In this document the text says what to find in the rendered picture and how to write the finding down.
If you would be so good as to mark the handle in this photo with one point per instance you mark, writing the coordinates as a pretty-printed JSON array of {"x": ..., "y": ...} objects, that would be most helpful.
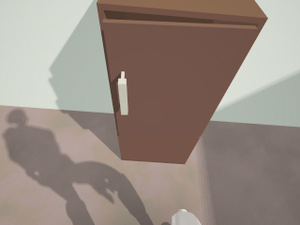
[{"x": 123, "y": 94}]

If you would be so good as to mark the robot right thigh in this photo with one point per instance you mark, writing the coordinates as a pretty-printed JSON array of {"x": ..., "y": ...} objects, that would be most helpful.
[{"x": 185, "y": 218}]

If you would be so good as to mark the cupboard door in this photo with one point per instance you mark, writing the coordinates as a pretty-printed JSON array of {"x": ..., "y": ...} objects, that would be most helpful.
[{"x": 176, "y": 73}]

